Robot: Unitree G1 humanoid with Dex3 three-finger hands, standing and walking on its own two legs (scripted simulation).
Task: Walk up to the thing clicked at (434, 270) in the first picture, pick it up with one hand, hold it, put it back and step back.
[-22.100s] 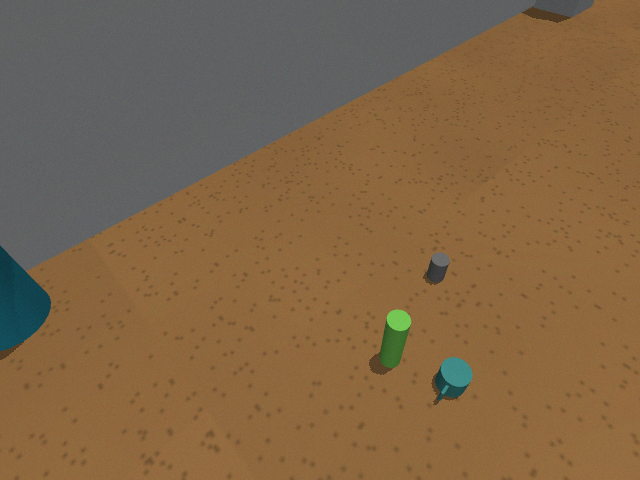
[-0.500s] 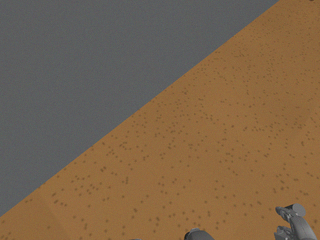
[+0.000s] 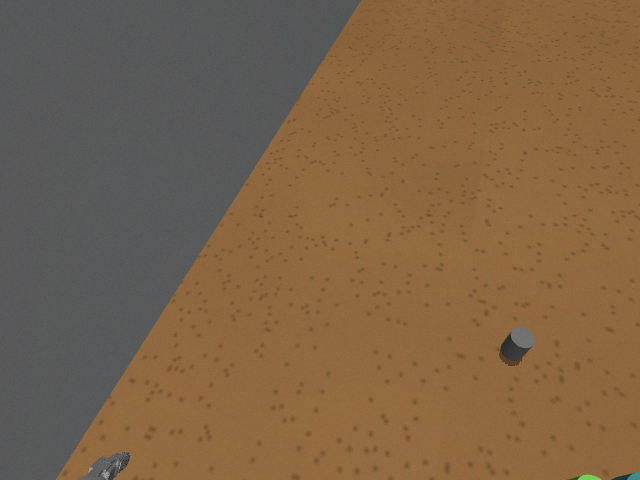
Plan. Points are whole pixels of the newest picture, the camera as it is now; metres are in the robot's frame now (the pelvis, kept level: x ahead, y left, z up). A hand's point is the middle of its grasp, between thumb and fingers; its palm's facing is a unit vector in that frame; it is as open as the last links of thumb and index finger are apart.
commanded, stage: walk up
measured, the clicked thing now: (517, 344) +0.53 -0.56 -0.71
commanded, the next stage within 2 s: stand in 1.64 s
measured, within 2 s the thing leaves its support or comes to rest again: neither
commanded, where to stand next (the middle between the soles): +0.07 +0.00 m, yaw -18 degrees
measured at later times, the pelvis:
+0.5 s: pelvis +0.02 +0.01 +0.00, yaw -12 degrees
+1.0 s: pelvis +0.00 +0.00 +0.00, yaw -18 degrees
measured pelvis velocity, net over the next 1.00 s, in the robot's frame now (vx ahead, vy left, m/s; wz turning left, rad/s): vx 0.00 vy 0.00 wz -0.31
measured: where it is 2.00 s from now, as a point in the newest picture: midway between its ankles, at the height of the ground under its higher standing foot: outside the picture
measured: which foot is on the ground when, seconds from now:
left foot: up 0.00-0.32, down 0.34-0.72, up 0.74-0.94, down 0.96-1.00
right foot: down 0.00-0.38, up 0.40-0.68, down 0.70-1.00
